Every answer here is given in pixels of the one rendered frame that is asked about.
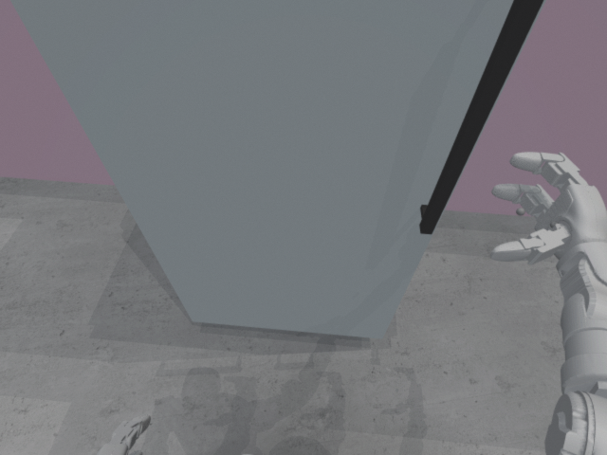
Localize robot right forearm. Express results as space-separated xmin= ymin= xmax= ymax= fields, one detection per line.
xmin=556 ymin=242 xmax=607 ymax=398

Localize right robot upper arm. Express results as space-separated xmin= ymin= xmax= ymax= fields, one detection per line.
xmin=544 ymin=391 xmax=607 ymax=455

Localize fridge door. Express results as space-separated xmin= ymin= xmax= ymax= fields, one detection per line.
xmin=10 ymin=0 xmax=546 ymax=339

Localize right robot hand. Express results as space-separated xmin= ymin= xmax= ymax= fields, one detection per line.
xmin=490 ymin=152 xmax=607 ymax=265

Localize handle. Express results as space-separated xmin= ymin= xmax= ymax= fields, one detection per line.
xmin=419 ymin=0 xmax=543 ymax=234

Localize left robot hand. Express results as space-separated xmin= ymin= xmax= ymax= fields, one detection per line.
xmin=97 ymin=414 xmax=151 ymax=455

